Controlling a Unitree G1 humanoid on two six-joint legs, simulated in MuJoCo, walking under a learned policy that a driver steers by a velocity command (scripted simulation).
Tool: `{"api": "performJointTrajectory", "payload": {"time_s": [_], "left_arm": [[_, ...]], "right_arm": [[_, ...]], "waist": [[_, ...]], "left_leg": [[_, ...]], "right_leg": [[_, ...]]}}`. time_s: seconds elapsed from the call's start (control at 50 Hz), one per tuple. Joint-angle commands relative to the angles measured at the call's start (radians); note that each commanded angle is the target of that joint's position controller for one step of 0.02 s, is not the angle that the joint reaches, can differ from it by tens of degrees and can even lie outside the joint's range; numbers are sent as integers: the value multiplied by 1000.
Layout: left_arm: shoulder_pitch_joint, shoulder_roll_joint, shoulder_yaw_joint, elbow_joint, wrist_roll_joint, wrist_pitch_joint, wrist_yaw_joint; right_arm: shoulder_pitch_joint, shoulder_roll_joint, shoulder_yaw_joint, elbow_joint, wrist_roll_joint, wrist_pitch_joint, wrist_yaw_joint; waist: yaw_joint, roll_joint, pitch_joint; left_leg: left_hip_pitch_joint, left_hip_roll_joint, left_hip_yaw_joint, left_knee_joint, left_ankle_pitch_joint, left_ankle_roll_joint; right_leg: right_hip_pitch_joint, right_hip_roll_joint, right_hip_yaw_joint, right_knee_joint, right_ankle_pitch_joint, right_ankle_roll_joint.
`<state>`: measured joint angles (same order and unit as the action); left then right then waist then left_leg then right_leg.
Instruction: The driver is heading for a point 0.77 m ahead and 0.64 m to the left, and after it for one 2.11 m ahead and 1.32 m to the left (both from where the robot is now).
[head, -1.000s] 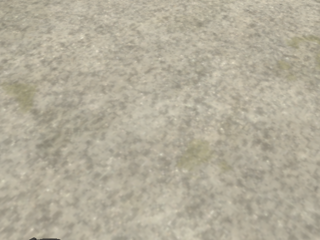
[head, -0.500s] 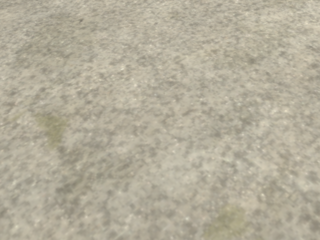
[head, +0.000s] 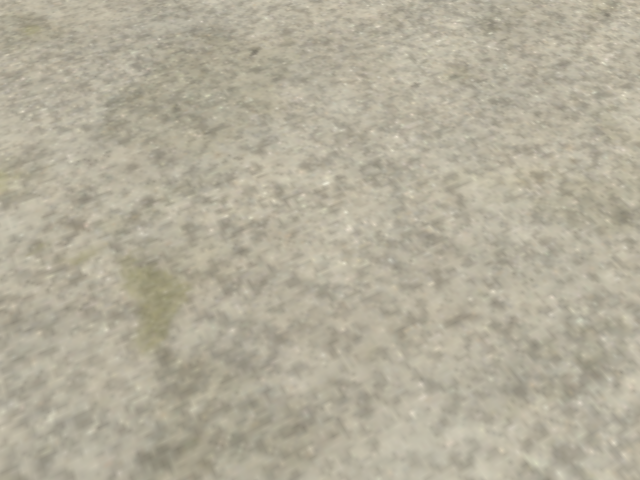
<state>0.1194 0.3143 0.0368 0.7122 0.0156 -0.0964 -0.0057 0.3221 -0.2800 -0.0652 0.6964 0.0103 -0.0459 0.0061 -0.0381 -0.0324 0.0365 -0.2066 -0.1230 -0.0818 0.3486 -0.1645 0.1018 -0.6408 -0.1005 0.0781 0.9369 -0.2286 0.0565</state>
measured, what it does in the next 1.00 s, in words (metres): walks ahead, turning left: right foot, then left foot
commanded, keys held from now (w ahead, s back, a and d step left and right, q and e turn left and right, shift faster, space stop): w+q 1.00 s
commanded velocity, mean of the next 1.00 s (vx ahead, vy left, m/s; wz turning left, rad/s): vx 0.50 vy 0.00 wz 0.59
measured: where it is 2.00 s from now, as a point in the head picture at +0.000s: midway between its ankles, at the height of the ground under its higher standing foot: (113, 309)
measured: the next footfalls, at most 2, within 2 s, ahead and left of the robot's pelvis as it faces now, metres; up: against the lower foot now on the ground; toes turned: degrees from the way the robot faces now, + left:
right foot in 0.22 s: +0.32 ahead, -0.14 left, +0.00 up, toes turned +11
left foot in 0.74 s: +0.50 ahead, +0.20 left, +0.00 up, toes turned +28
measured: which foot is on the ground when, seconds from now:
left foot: down 0.00-0.24, up 0.26-0.72, down 0.74-1.00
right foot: up 0.00-0.20, down 0.22-0.74, up 0.76-1.00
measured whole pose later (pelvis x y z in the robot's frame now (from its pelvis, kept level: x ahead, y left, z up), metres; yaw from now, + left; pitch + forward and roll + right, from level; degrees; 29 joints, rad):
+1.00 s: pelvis +0.51 +0.12 +0.00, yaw +35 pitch +1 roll +0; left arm 0.09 0.32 0.05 0.70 0.01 -0.09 -0.01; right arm 0.33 -0.28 -0.06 0.69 0.01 -0.04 0.00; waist -0.05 -0.04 0.05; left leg -0.19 -0.11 -0.09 0.36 -0.18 0.09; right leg -0.65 -0.10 0.08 0.89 -0.17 0.06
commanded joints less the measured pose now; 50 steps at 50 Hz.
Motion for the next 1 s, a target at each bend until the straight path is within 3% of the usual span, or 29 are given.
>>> {"api": "performJointTrajectory", "payload": {"time_s": [0.02,0.06,0.12,0.16,0.2,0.22,0.24,0.26,0.28,0.3,0.32,0.36,0.4,0.44,0.56,0.64,0.68,0.7,0.72,0.74,0.76,0.78,0.8,0.82,0.84,0.88,0.94,1.0], "left_arm": [[-49,43,8,-67,3,-2,1],[-117,40,6,-85,-7,-8,-5],[-156,73,19,-105,-20,-16,-13],[-138,98,32,-104,-22,-24,-17],[-25,119,51,-77,-20,-32,-12],[92,155,65,-63,-3,-37,-5],[223,235,85,-51,15,-32,2],[274,230,91,-18,-9,-18,-8],[224,139,68,-40,-19,-13,-6],[178,104,57,-46,-15,-4,-1],[133,86,49,-44,-7,0,0],[97,58,40,-31,0,-2,3],[99,63,46,-14,-9,-12,2],[111,92,57,5,-11,-16,2],[136,136,69,44,-18,0,9],[179,172,82,74,-39,21,9],[175,202,91,76,-49,33,14],[171,215,95,75,-54,41,17],[158,208,91,70,-57,47,22],[172,168,74,58,-35,45,26],[256,21,24,-10,10,23,13],[165,90,30,-18,-22,-14,1],[68,143,44,-49,-59,-33,-6],[57,129,38,-51,-50,-45,-3],[58,129,41,-40,-23,-47,4],[87,134,49,-33,-8,-27,2],[61,91,39,-39,2,-1,2],[-61,52,22,-70,1,1,-2]], "right_arm": [[-40,-177,-48,-68,6,-13,-20],[1,-184,-50,-49,9,-7,-23],[41,-175,-49,-25,19,0,-25],[40,-169,-49,-22,17,6,-28],[18,-147,-43,-28,12,12,-27],[16,-96,-24,-39,5,9,-22],[110,-33,-4,-58,10,3,-22],[166,-66,0,-71,26,-6,-22],[101,-157,-22,-54,32,-2,-23],[8,-179,-30,-69,21,5,-23],[-37,-167,-31,-80,11,8,-22],[-39,-127,-32,-85,15,17,-14],[-45,-86,-24,-91,18,27,-10],[-83,-71,-18,-109,11,30,-9],[-233,-46,-4,-138,12,14,25],[-314,-56,-6,-178,16,16,46],[-285,-88,-23,-183,9,20,50],[-214,-117,-39,-170,6,24,48],[-61,-160,-67,-129,8,28,41],[122,-231,-101,-80,14,38,23],[89,-352,-114,-86,26,30,13],[118,-275,-88,-121,19,12,19],[88,-217,-69,-103,9,-4,23],[36,-196,-61,-102,10,-12,22],[-33,-169,-51,-109,8,-13,20],[-98,-144,-40,-130,-8,-14,13],[-83,-162,-44,-106,-2,-20,-4],[-44,-178,-49,-79,4,-13,-19]], "waist": [[12,83,-30],[-22,93,-33],[-29,112,-37],[-10,134,-41],[54,151,-76],[109,111,-180],[111,-93,-337],[95,-312,-381],[118,-162,-245],[123,-81,-141],[104,-43,-73],[64,-82,-22],[57,-86,-13],[59,-57,-6],[107,-30,17],[117,-31,47],[78,-55,9],[31,-65,-40],[-58,-45,-118],[-136,32,-210],[-7,320,-286],[-79,212,-417],[-92,157,-272],[-49,95,-188],[-6,61,-134],[49,90,-104],[56,73,-67],[13,88,-30]], "left_leg": [[-92,195,-161,-121,207,154],[-102,188,-173,-107,141,127],[-19,221,-257,-39,68,107],[45,248,-321,27,62,93],[43,219,-330,129,112,61],[-23,166,-279,317,93,27],[-297,40,-141,650,-174,-47],[-530,43,-94,873,-446,-75],[-599,105,-116,962,-365,-87],[-598,139,-74,969,-284,-92],[-567,167,-58,929,-225,-94],[-491,214,-45,856,-165,-92],[-481,227,-22,809,-139,-98],[-514,237,-21,733,-85,-108],[-460,222,54,416,179,-99],[-437,201,100,300,120,-59],[-345,147,151,277,15,-19],[-240,107,178,265,-25,6],[-25,63,193,205,26,42],[291,118,59,191,36,92],[595,387,-513,110,-141,272],[636,452,-752,-35,-289,313],[546,424,-609,-58,-208,260],[405,382,-491,-56,-107,228],[273,345,-404,-61,4,203],[122,305,-332,-102,140,200],[2,272,-245,-126,240,203],[-54,217,-184,-122,170,156]], "right_leg": [[91,44,-38,-209,209,27],[154,81,-41,-323,317,24],[173,93,-1,-411,301,5],[193,93,14,-438,217,-22],[347,97,-14,-491,171,-66],[559,6,55,-475,157,-119],[922,-221,376,-494,53,-243],[1018,-347,741,-601,-216,-331],[911,-310,659,-638,-350,-293],[784,-267,495,-645,-276,-250],[665,-221,376,-668,-150,-235],[538,-160,217,-719,-7,-217],[508,-153,125,-759,82,-233],[523,-168,64,-781,166,-252],[578,-143,-144,-790,285,-215],[678,-180,-201,-755,367,-190],[722,-184,-240,-641,672,-170],[724,-176,-263,-519,829,-158],[656,-147,-297,-322,873,-131],[424,-109,-297,-32,630,-88],[-32,87,-236,327,-308,-27],[-138,111,-2,446,-374,-37],[-215,66,6,432,-271,-56],[-178,26,3,345,-183,-66],[-113,-2,3,260,-133,-58],[-1,-21,8,183,-81,-39],[29,-2,-22,50,-7,5],[63,36,-29,-184,203,23]]}}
